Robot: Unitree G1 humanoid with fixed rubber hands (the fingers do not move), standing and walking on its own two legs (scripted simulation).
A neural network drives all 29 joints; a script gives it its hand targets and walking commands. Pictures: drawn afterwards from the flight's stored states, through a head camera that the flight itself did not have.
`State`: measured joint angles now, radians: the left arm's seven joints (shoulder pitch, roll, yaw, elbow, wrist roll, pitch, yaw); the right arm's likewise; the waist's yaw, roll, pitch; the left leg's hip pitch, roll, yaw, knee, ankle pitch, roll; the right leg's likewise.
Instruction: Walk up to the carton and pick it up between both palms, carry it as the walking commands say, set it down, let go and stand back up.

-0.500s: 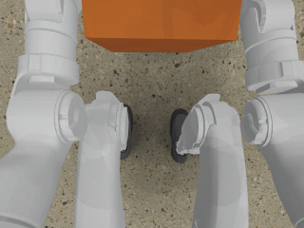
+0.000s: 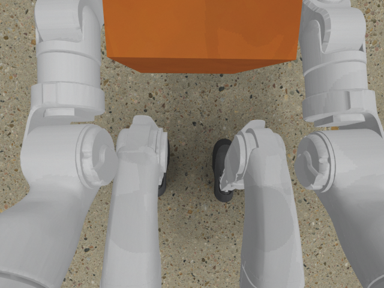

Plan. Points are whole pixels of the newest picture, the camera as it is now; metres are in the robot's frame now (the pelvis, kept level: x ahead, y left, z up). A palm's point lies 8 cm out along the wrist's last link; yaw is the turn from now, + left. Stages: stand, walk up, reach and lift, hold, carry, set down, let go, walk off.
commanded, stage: reach and lift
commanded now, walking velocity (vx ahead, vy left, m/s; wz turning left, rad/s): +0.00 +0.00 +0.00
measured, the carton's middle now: out of the picture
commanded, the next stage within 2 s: none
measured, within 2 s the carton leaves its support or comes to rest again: neither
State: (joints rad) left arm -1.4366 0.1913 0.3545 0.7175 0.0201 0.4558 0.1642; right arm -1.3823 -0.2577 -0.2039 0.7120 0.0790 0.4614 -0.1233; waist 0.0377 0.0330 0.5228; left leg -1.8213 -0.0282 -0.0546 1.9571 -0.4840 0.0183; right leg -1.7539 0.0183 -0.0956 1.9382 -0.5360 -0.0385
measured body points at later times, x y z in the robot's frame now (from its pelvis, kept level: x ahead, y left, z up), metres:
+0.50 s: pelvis -0.01 +0.00 +0.05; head +0.30 +0.02 +0.37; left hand +0.54 +0.18 +0.00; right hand +0.55 -0.12 -0.01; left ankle +0.16 +0.11 -0.42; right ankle +0.15 -0.11 -0.42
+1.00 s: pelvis -0.01 +0.00 +0.11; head +0.27 +0.03 +0.45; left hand +0.52 +0.19 +0.07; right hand +0.53 -0.12 +0.06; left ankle +0.16 +0.11 -0.42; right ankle +0.15 -0.11 -0.42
